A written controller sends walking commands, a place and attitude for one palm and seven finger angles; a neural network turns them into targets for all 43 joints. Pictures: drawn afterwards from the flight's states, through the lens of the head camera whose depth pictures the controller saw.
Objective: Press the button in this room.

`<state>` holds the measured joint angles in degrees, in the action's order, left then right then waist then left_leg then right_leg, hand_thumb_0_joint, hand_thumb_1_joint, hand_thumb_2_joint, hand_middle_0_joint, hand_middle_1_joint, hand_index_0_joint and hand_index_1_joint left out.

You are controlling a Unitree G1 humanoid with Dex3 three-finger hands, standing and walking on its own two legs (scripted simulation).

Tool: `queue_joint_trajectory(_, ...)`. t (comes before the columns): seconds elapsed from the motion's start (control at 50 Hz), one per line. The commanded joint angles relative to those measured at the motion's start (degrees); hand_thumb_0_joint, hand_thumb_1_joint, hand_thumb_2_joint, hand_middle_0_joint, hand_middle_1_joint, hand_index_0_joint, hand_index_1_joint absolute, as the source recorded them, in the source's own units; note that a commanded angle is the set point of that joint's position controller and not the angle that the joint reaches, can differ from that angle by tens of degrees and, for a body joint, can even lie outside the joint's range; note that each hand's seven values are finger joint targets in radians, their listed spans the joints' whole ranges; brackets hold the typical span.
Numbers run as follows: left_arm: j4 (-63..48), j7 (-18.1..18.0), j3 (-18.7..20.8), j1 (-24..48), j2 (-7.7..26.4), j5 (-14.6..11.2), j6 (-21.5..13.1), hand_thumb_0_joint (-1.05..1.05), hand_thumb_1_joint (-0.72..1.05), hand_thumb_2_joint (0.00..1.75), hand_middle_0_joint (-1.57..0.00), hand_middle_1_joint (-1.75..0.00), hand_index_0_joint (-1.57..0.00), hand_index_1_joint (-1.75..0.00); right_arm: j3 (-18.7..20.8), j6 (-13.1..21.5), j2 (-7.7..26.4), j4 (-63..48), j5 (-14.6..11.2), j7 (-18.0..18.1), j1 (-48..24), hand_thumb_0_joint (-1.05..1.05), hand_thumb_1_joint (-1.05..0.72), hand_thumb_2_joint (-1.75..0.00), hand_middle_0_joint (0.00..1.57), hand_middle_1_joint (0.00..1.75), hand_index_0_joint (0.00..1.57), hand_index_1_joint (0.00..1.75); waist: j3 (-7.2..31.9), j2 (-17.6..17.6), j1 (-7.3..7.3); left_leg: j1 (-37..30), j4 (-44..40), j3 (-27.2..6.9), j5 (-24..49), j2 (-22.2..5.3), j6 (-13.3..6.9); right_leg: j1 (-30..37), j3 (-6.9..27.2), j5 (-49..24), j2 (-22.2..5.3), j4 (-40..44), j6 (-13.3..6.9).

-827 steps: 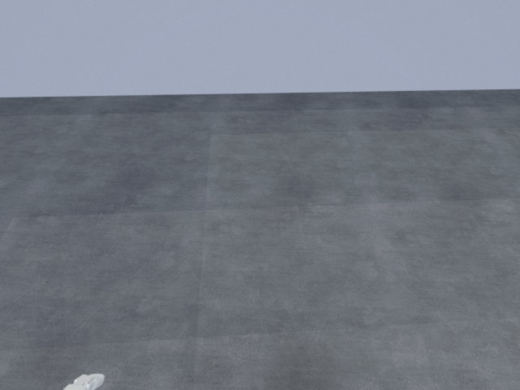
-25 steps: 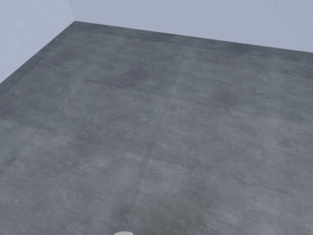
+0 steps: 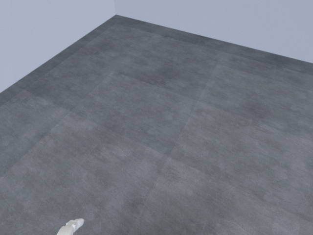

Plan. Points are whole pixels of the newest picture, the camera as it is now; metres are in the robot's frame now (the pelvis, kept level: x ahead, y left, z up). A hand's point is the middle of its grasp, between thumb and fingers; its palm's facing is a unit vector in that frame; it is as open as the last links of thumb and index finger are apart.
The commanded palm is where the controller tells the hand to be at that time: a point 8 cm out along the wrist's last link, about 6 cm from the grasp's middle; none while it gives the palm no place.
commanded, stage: turn or walk to find it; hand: left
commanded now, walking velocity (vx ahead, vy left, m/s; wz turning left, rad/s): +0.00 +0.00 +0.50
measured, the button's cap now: out of the picture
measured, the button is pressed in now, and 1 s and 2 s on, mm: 0 0 0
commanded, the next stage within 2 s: none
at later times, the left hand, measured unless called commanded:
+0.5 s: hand out of the picture -0.06 +0.20 -0.18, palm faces +0.32 -0.92 -0.24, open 7.4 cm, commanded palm none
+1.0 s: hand out of the picture -0.02 +0.22 -0.15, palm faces +0.47 -0.84 -0.28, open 7.4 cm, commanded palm none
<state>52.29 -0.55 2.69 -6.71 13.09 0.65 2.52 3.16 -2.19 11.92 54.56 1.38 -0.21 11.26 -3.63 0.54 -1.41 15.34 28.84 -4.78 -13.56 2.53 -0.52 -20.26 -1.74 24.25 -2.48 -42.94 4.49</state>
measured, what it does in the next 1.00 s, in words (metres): steps on the spot, turning left: right foot, then left foot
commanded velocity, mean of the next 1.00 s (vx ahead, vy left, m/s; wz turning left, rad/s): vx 0.00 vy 0.00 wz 0.50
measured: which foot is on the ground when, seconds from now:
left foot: down 0.00-0.06, up 0.08-0.50, down 0.52-1.00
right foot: up 0.00-0.02, down 0.04-0.52, up 0.54-0.98, down 1.00-1.00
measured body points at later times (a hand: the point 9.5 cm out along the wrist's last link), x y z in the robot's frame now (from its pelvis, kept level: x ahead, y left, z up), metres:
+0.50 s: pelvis -0.03 +0.00 -0.01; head +0.01 +0.02 +0.44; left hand -0.08 +0.25 -0.16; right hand +0.13 -0.23 -0.15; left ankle -0.07 +0.11 -0.73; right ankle +0.01 -0.12 -0.74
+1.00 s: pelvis -0.03 -0.03 -0.01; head +0.00 -0.03 +0.44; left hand -0.04 +0.26 -0.12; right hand +0.13 -0.22 -0.16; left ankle -0.07 +0.11 -0.74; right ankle +0.03 -0.11 -0.74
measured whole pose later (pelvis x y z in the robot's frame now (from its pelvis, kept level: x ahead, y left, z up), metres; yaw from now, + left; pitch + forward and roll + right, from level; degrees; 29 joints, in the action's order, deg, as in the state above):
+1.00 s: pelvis -0.03 -0.03 -0.01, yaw +30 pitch +0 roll +1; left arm 50.2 -0.5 2.1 -6.1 12.4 0.7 1.3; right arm 3.7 -2.9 12.6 54.4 1.1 -0.5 13.0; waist -3.6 1.6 -1.8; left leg 18.0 32.3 -7.1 -14.1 3.6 0.7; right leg -16.4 -2.5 16.7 -1.5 -33.2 2.5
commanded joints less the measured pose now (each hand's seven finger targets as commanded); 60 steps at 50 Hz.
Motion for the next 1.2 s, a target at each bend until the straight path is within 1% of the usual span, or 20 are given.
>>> queue_joint_trajectory(0.0, -2.5, -0.8, 1.9, -8.3, 7.0, -0.2, -2.4, 0.0, 0.9, 0.9, -0.2, -0.3, -0.2, -0.3, 3.3, 0.9, 9.5, -4.4, -0.6, 0.5, -0.9, 0.0, -0.9, -0.9, 0.2, 0.3, 0.2, 0.3, 7.7, 3.6, 3.43, 5.1, 1.3, -12.8, 13.8, -8.8, -3.8, 16.4, 1.0, -13.3, -2.1, 21.5, -1.2)
queue_joint_trajectory(0.02, -2.4, -1.4, 2.8, -10.1, 11.7, 0.7, -3.0, 0.0, 0.9, 0.9, -0.2, -0.3, -0.2, -0.3, 2.7, 1.0, 6.1, -5.4, -1.1, 0.1, 0.2, 0.0, -0.9, -0.9, 0.2, 0.3, 0.2, 0.3, 9.0, -10.1, 3.93, 15.7, 12.0, -4.5, -2.6, -1.9, 0.3, 24.3, 14.0, -15.8, -15.5, 25.4, -5.2)
queue_joint_trajectory(0.04, -3.4, -1.4, 3.2, -9.5, 14.0, 0.7, -2.9, 0.0, 0.9, 0.9, -0.2, -0.3, -0.2, -0.3, 2.9, 0.7, 6.2, -6.6, -0.6, 0.1, -0.4, 0.0, -0.9, -0.9, 0.2, 0.3, 0.2, 0.3, 6.4, -15.5, 4.01, 18.3, 24.1, 0.5, -19.4, 1.5, 2.2, 18.0, 21.0, -20.2, -25.8, 27.3, -11.5)
queue_joint_trajectory(0.08, -4.8, -1.6, 2.9, -4.2, 10.7, 0.2, -2.8, 0.0, 0.9, 0.9, -0.2, -0.3, -0.2, -0.3, 3.5, -0.7, 7.7, -4.7, -0.1, -0.2, -0.8, 0.0, -0.9, -0.9, 0.2, 0.3, 0.2, 0.3, 1.4, -10.9, 2.12, 16.9, 38.2, -1.8, -15.7, -1.9, 1.8, 7.0, 17.2, -10.6, -22.2, 29.4, -13.0)
queue_joint_trajectory(0.14, -5.7, -1.4, 1.7, -0.7, 6.8, 0.3, -3.2, 0.0, 0.9, 0.9, -0.2, -0.3, -0.2, -0.3, 3.1, -1.1, 6.1, -2.3, 0.0, -1.0, 2.6, 0.0, -0.9, -0.9, 0.2, 0.3, 0.2, 0.3, 1.2, -8.1, -0.32, 16.7, 41.8, 0.7, -7.7, -3.5, 3.3, 8.1, 4.6, -18.9, -15.6, 25.8, -10.1)
queue_joint_trajectory(0.34, -1.3, -1.1, 2.6, -10.0, 10.5, 1.0, -2.9, 0.0, 0.9, 0.9, -0.2, -0.3, -0.2, -0.3, 1.4, -0.6, 4.8, -3.5, -0.7, -0.9, -5.1, 0.0, -0.9, -0.9, 0.2, 0.3, 0.2, 0.3, 3.7, -10.8, 4.3, 11.4, 22.1, 7.1, -13.6, -4.6, 4.6, 16.2, -0.7, -32.9, -18.7, 21.7, -12.3)
queue_joint_trajectory(0.44, -0.2, -0.9, 3.2, -9.1, 11.6, 0.8, -2.1, 0.0, 0.9, 0.9, -0.2, -0.3, -0.2, -0.3, 1.1, 0.6, 5.1, -3.1, -0.9, -0.6, -1.9, 0.0, -0.9, -0.9, 0.2, 0.3, 0.2, 0.3, 6.9, -11.0, 2.31, -0.1, 2.2, 10.4, -5.2, -3.7, 3.0, 14.2, -4.5, -33.1, -18.1, 13.7, -9.2)
queue_joint_trajectory(0.46, -0.5, -0.7, 3.2, -8.5, 11.0, 0.3, -1.8, 0.0, 0.9, 0.9, -0.2, -0.3, -0.2, -0.3, 1.5, 1.1, 7.0, -2.6, -0.8, -0.7, 0.8, 0.0, -0.9, -0.9, 0.2, 0.3, 0.2, 0.3, 8.0, -6.5, 0.36, -7.2, -5.6, 9.2, 2.7, -4.8, 2.2, 9.4, -7.1, -28.4, -16.7, 8.3, -6.4)
queue_joint_trajectory(0.5, -4.1, -0.2, 1.6, -6.5, 5.2, 0.1, -1.2, 0.0, 0.9, 0.9, -0.2, -0.3, -0.2, -0.3, 3.8, 1.4, 17.1, -2.3, -0.4, -0.3, 5.3, 0.0, -0.9, -0.9, 0.2, 0.3, 0.2, 0.3, 7.7, 17.1, -2.18, -17.3, -9.9, -16.1, 31.3, -26.2, -9.1, -13.1, -8.3, 13.7, -5.6, -12.2, 0.2)
queue_joint_trajectory(0.54, -4.2, -0.7, 1.7, -0.6, 5.9, 0.2, -0.2, 0.0, 0.9, 0.9, -0.2, -0.3, -0.2, -0.3, 3.4, 1.3, 15.2, -1.3, -0.3, 0.9, 4.8, 0.0, -0.9, -0.9, 0.2, 0.3, 0.2, 0.3, 5.3, 14.3, -2.72, -11.1, -9.8, -14.4, 25.3, -23.5, -10.4, -14.1, -1.0, 9.8, -5.5, -20.5, -0.1)
queue_joint_trajectory(0.64, -1.1, 0.2, 2.0, -5.0, 6.5, 0.2, -0.6, 0.0, 0.9, 0.9, -0.2, -0.3, -0.2, -0.3, 2.0, 2.0, 11.4, -3.6, -0.6, 1.0, -1.6, 0.0, -0.9, -0.9, 0.2, 0.3, 0.2, 0.3, 4.7, 7.4, 1.12, -9.8, -9.4, -5.5, 26.7, -15.6, -7.8, -11.3, 0.0, -1.9, -4.4, -21.2, 0.8)
queue_joint_trajectory(0.84, -4.8, -0.4, 1.4, 0.6, 5.2, -0.1, -0.9, 0.0, 0.9, 0.9, -0.2, -0.3, -0.2, -0.3, 3.2, 1.2, 11.7, -3.9, 0.0, 0.7, 1.4, 0.0, -0.9, -0.9, 0.2, 0.3, 0.2, 0.3, 4.6, 8.7, -0.79, -7.4, -7.8, -14.6, 23.1, -15.0, -9.5, -5.7, 0.7, 1.4, -1.0, -5.9, 0.6)
queue_joint_trajectory(0.92, -4.0, -0.6, 1.5, -4.8, 5.3, -0.5, -1.6, 0.0, 0.9, 0.9, -0.2, -0.3, -0.2, -0.3, 3.5, 0.7, 11.4, -4.7, -0.1, 0.6, -0.8, 0.0, -0.9, -0.9, 0.2, 0.3, 0.2, 0.3, 6.5, 8.4, 1.95, -0.3, -4.0, -16.0, 20.1, -11.9, -7.3, 7.2, -0.7, -6.4, 1.4, 10.2, -0.5)
queue_joint_trajectory(0.94, -3.6, -0.7, 1.7, -7.3, 6.4, -0.3, -2.1, 0.0, 0.9, 0.9, -0.2, -0.3, -0.2, -0.3, 3.5, 0.7, 10.7, -4.8, -0.4, 0.5, -1.2, 0.0, -0.9, -0.9, 0.2, 0.3, 0.2, 0.3, 7.3, 5.8, 3.3, 3.1, -1.2, -15.0, 16.4, -9.9, -5.3, 13.0, -0.4, -11.9, 0.4, 18.0, -0.8)
queue_joint_trajectory(0.96, -3.4, -1.1, 2.4, -8.8, 9.5, 0.2, -2.7, 0.0, 0.9, 0.9, -0.2, -0.3, -0.2, -0.3, 3.1, 0.9, 7.8, -5.2, -0.9, 0.2, 0.0, 0.0, -0.9, -0.9, 0.2, 0.3, 0.2, 0.3, 8.2, -2.5, 3.77, 11.8, 5.7, -11.1, 4.9, -5.6, -2.1, 21.6, 7.3, -11.2, -7.9, 24.3, -3.0)
queue_joint_trajectory(0.98, -3.9, -1.4, 3.2, -9.4, 13.7, 0.9, -3.0, 0.0, 0.9, 0.9, -0.2, -0.3, -0.2, -0.3, 2.6, 1.0, 4.6, -6.7, -0.9, 0.0, 0.3, 0.0, -0.9, -0.9, 0.2, 0.3, 0.2, 0.3, 7.1, -16.5, 4.19, 20.1, 18.8, -0.1, -16.4, 2.4, 2.0, 22.7, 21.3, -14.6, -22.5, 27.1, -9.4)
queue_joint_trajectory(1.0, -4.9, -1.5, 3.4, -7.9, 13.5, 0.2, -2.9, 0.0, 0.9, 0.9, -0.2, -0.3, -0.2, -0.3, 3.4, 0.0, 8.0, -6.1, -0.1, 0.2, 0.8, 0.0, -0.9, -0.9, 0.2, 0.3, 0.2, 0.3, 6.4, -16.4, 4.0, 17.5, 29.5, -2.1, -19.6, -0.1, 1.9, 12.8, 22.8, -9.1, -25.9, 29.8, -12.9)
queue_joint_trajectory(1.04, -6.4, -1.6, 2.7, -1.6, 10.1, 0.1, -2.4, 0.0, 0.9, 0.9, -0.2, -0.3, -0.2, -0.3, 3.7, -1.0, 7.6, -4.4, 0.0, -0.5, 0.6, 0.0, -0.9, -0.9, 0.2, 0.3, 0.2, 0.3, 0.0, -7.3, 0.82, 16.4, 39.7, -1.9, -13.7, -2.4, 1.7, 3.5, 16.8, -2.8, -21.0, 30.6, -12.3)
queue_joint_trajectory(1.08, -6.9, -1.4, 1.8, 1.3, 7.3, 0.2, -2.9, 0.0, 0.9, 0.9, -0.2, -0.3, -0.2, -0.3, 3.2, -1.3, 6.0, -2.4, 0.2, -1.1, 4.1, 0.0, -0.9, -0.9, 0.2, 0.3, 0.2, 0.3, -0.2, -8.3, -1.1, 15.8, 42.5, 0.6, -7.4, -3.2, 3.0, 4.4, 5.9, -10.5, -15.5, 27.9, -9.8)
queue_joint_trajectory(1.18, -4.4, -1.3, 2.0, -5.2, 7.3, 0.4, -3.3, 0.0, 0.9, 0.9, -0.2, -0.3, -0.2, -0.3, 2.7, -1.4, 5.8, -2.2, 0.0, -1.1, 2.1, 0.0, -0.9, -0.9, 0.2, 0.3, 0.2, 0.3, 1.9, -9.6, 1.66, 16.6, 38.5, 2.7, -7.0, -4.4, 4.7, 11.2, 2.4, -17.5, -16.0, 26.4, -10.5)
